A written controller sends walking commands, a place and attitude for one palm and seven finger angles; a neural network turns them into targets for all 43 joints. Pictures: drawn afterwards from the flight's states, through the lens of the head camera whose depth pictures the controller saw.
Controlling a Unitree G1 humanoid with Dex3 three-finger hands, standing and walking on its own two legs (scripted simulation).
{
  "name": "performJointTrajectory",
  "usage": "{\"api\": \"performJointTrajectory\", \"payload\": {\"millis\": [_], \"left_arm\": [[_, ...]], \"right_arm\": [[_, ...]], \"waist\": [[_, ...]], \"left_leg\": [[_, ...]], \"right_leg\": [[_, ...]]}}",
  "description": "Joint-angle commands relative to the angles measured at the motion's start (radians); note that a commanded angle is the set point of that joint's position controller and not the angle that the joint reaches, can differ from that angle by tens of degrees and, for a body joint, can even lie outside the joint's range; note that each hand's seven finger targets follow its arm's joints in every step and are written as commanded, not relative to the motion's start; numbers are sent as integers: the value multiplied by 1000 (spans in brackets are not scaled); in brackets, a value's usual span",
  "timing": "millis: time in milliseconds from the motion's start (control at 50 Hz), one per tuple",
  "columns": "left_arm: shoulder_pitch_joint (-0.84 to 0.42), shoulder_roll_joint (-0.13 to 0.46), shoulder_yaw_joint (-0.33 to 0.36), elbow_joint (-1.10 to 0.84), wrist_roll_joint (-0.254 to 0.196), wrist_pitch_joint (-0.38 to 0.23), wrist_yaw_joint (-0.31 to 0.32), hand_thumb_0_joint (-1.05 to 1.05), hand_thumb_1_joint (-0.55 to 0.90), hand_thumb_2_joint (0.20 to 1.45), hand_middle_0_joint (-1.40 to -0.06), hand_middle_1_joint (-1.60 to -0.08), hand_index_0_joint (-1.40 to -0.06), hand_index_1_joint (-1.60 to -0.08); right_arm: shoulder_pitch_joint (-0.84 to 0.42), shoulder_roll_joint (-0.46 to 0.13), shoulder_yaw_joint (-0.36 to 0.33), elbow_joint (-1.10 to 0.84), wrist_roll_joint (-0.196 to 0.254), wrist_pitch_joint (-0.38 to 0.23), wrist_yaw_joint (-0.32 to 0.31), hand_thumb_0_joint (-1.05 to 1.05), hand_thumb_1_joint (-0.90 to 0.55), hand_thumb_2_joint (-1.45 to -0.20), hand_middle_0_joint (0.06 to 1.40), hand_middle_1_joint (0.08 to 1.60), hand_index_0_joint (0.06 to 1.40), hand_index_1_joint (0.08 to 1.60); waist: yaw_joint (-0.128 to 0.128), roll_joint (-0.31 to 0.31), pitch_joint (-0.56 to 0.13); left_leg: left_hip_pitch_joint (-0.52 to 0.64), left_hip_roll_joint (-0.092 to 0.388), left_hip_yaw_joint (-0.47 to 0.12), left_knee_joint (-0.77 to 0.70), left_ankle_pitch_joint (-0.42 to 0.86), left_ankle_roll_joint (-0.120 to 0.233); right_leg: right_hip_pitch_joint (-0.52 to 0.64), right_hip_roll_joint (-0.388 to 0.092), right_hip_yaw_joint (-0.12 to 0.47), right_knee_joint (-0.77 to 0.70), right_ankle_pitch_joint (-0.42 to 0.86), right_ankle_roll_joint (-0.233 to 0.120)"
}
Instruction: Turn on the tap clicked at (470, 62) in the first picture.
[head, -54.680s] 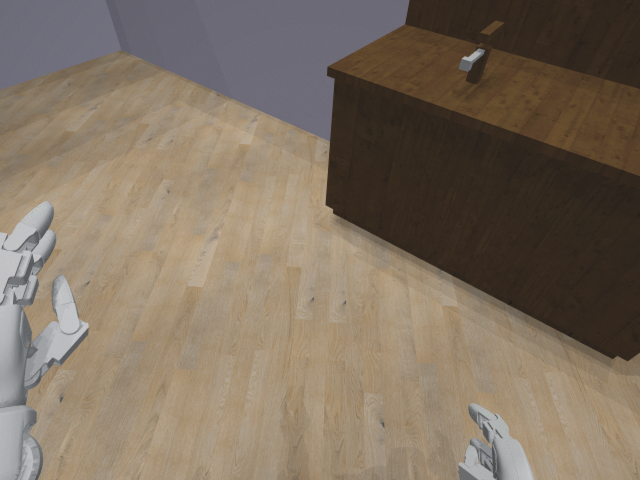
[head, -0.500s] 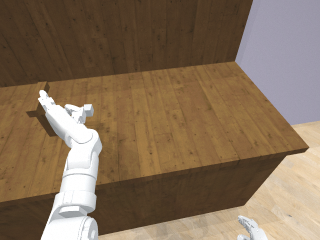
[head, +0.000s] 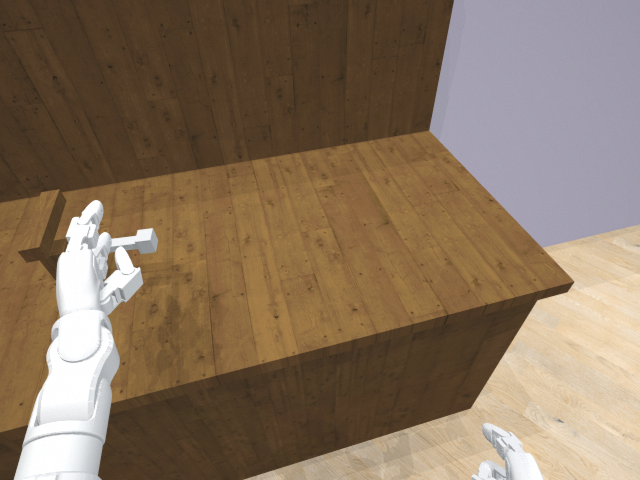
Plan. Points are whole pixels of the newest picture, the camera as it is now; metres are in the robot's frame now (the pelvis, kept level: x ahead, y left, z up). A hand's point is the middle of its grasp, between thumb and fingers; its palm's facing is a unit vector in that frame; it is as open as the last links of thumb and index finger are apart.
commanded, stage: draw the hand back beside the body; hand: left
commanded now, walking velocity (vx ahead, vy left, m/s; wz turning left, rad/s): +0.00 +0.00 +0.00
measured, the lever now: (146, 241) +0.46 +0.31 +0.04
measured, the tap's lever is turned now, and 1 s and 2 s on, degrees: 84 84 84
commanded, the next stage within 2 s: step back with the hand held close in 1.16 s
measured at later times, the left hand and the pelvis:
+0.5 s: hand (91, 320) +0.24 +0.25 +0.14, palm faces +0.36 -0.89 -0.27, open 7.6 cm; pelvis -0.01 +0.02 +0.01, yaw +1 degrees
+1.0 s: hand (35, 364) +0.18 +0.27 +0.16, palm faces +0.43 -0.84 -0.33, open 7.4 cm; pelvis +0.00 +0.02 +0.00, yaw +2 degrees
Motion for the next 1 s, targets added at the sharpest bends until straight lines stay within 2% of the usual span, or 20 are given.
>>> {"api": "performJointTrajectory", "payload": {"millis": [0,20,40,80,120,180,200,220,240,300,380,400,460,520,600,680,700,820,860,980], "left_arm": [[-297,228,26,-449,15,-153,-25,0,900,900,-167,-201,-167,-201],[-314,222,5,-480,23,-169,-23,0,900,900,-168,-204,-168,-204],[-323,194,-29,-478,25,-179,-20,0,900,900,-169,-207,-169,-207],[-311,185,-43,-466,29,-196,-8,0,900,900,-171,-213,-171,-213],[-284,169,-54,-402,32,-206,-7,0,900,900,-173,-219,-173,-219],[-192,175,-27,-344,30,-216,-9,0,900,900,-176,-228,-176,-228],[-155,204,10,-345,30,-223,-13,0,900,900,-177,-231,-177,-231],[-120,189,6,-340,30,-227,-18,0,900,900,-178,-234,-178,-234],[-95,204,25,-371,28,-231,-22,0,900,900,-179,-237,-179,-237],[19,230,77,-427,20,-234,-35,0,900,900,-182,-246,-182,-246],[74,226,92,-518,10,-231,-47,0,900,900,-186,-258,-186,-258],[82,247,114,-556,12,-232,-47,0,900,900,-187,-261,-187,-261],[111,198,67,-609,17,-227,-51,0,900,900,-190,-270,-190,-270],[138,169,34,-658,25,-226,-49,0,900,900,-193,-279,-193,-279],[216,171,48,-684,23,-223,-45,0,900,900,-197,-291,-197,-291],[295,178,71,-731,25,-224,-44,0,900,900,-200,-300,-200,-300],[305,191,86,-757,26,-223,-44,0,900,900,-200,-300,-200,-300],[435,196,115,-853,27,-223,-40,0,900,900,-200,-300,-200,-300],[483,189,116,-864,23,-220,-41,0,900,900,-200,-300,-200,-300],[407,174,97,-808,29,-213,-36,0,900,900,-200,-300,-200,-300]], "right_arm": [[-149,-113,-28,-168,-7,-100,4,0,-900,-900,200,300,200,300],[-143,-119,-32,-164,-9,-117,5,0,-900,-900,200,300,200,300],[-143,-119,-29,-160,-11,-131,3,0,-900,-900,200,300,200,300],[-139,-125,-33,-144,-17,-153,-2,0,-900,-900,200,300,200,300],[-138,-129,-32,-125,-17,-157,-6,0,-900,-900,200,300,200,300],[-146,-128,-32,-117,-19,-149,-8,0,-900,-900,200,300,200,300],[-154,-130,-33,-118,-18,-145,-7,0,-900,-900,200,300,200,300],[-153,-124,-29,-121,-18,-140,-4,0,-900,-900,200,300,200,300],[-158,-119,-28,-126,-18,-137,0,0,-900,-900,200,300,200,300],[-168,-115,-23,-145,-20,-128,9,0,-900,-900,200,300,200,300],[-173,-107,-23,-173,-25,-122,14,0,-900,-900,200,300,200,300],[-178,-109,-24,-176,-27,-123,12,0,-900,-900,200,300,200,300],[-172,-103,-22,-179,-30,-129,17,0,-900,-900,200,300,200,300],[-172,-109,-24,-178,-34,-141,16,0,-900,-900,200,300,200,300],[-172,-118,-29,-174,-38,-146,13,0,-900,-900,200,300,200,300],[-174,-112,-30,-174,-42,-144,15,0,-900,-900,200,300,200,300],[-175,-114,-28,-173,-42,-143,16,0,-900,-900,200,300,200,300],[-170,-103,-28,-185,-46,-149,21,0,-900,-900,200,300,200,300],[-167,-103,-30,-189,-44,-151,22,0,-900,-900,200,300,200,300],[-168,-108,-32,-175,-42,-152,10,0,-900,-900,200,300,200,300]], "waist": [[37,83,-133],[27,118,-153],[22,109,-141],[15,37,-141],[6,-36,-93],[23,-112,-86],[37,-73,-81],[39,-59,-91],[49,-5,-115],[70,43,-104],[68,-19,-84],[72,28,-87],[62,61,-82],[56,51,-75],[59,-43,-71],[70,-6,-73],[71,31,-61],[78,68,-67],[79,28,-57],[61,5,4]], "left_leg": [[35,-5,-7,-70,206,43],[72,-4,-8,-73,213,42],[84,-4,-15,-79,205,41],[105,-4,-18,-86,191,46],[100,-8,-19,-99,136,49],[74,-14,-20,-116,90,54],[68,-18,-23,-126,89,52],[65,-17,-18,-128,97,51],[66,-18,-21,-134,113,46],[48,-13,-31,-139,160,37],[39,-2,-29,-129,186,39],[48,-5,-30,-128,200,37],[69,2,-30,-120,229,32],[84,8,-38,-118,243,29],[85,8,-48,-117,253,35],[68,7,-46,-110,264,31],[59,5,-53,-112,261,26],[44,10,-54,-91,280,22],[35,15,-58,-88,278,20],[17,10,-56,-88,184,29]], "right_leg": [[119,-76,45,-115,230,25],[111,-72,42,-124,219,21],[100,-68,40,-131,201,20],[93,-63,37,-145,180,24],[67,-61,34,-171,107,31],[84,-63,33,-182,47,36],[95,-62,32,-186,43,30],[112,-64,32,-178,58,30],[138,-64,31,-169,81,25],[173,-63,29,-160,136,16],[170,-65,28,-159,168,18],[170,-65,30,-158,178,16],[156,-64,29,-156,200,13],[138,-60,24,-154,196,12],[138,-55,19,-150,199,15],[152,-61,21,-139,209,15],[149,-59,23,-139,198,11],[151,-63,21,-127,215,10],[143,-62,19,-123,209,11],[82,-62,19,-135,129,16]]}}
